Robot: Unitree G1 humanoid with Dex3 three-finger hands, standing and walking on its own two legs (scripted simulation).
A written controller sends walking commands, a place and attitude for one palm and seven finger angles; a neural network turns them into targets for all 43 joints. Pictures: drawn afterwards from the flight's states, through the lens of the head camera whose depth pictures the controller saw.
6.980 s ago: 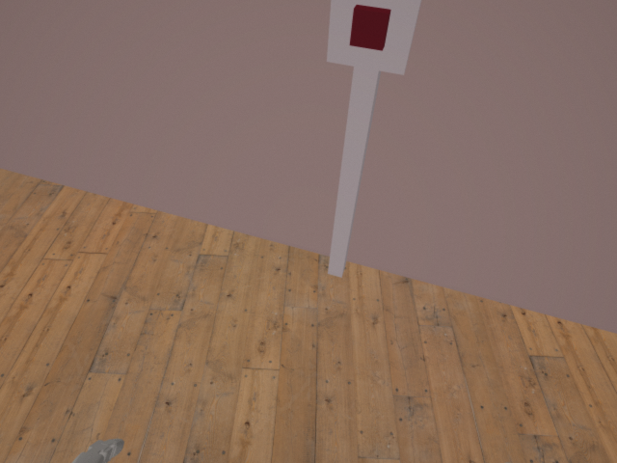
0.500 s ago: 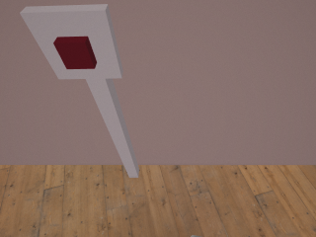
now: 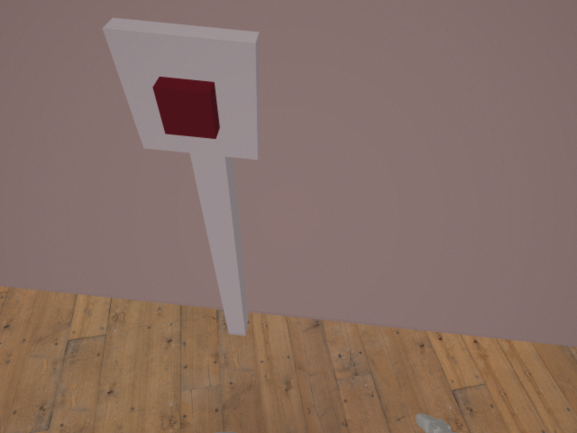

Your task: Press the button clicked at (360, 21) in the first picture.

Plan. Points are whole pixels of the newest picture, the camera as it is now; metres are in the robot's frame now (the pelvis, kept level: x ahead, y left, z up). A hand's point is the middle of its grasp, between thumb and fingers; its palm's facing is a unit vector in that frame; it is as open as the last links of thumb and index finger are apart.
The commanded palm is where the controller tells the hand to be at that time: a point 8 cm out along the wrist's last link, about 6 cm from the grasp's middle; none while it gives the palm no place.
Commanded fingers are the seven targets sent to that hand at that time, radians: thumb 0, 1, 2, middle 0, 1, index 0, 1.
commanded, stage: come to a stop and stand still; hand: left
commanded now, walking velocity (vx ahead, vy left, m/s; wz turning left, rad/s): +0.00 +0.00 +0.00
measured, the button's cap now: (189, 107) +0.47 +0.20 +0.19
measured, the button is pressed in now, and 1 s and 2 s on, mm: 0 0 0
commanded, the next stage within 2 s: look again from close up in 0.66 s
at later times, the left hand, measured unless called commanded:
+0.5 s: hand out of the picture -0.02 +0.14 -0.16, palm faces +0.02 -0.98 -0.19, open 7.4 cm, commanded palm none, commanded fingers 0.00 0.90 0.90 -0.20 -0.30 -0.20 -0.30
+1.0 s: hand out of the picture +0.01 +0.15 -0.17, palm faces +0.01 -0.98 -0.20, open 7.4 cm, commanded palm none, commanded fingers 0.00 0.90 0.90 -0.20 -0.30 -0.20 -0.30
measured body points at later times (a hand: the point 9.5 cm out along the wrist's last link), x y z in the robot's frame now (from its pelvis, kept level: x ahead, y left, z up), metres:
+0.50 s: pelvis -0.02 -0.03 +0.01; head -0.02 -0.03 +0.46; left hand -0.02 +0.19 -0.15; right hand -0.03 -0.27 -0.15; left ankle +0.03 +0.10 -0.73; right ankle -0.07 -0.12 -0.73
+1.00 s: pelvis +0.01 -0.02 +0.00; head +0.01 -0.02 +0.45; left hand +0.01 +0.20 -0.15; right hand +0.01 -0.24 -0.16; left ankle +0.01 +0.09 -0.73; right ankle -0.07 -0.12 -0.73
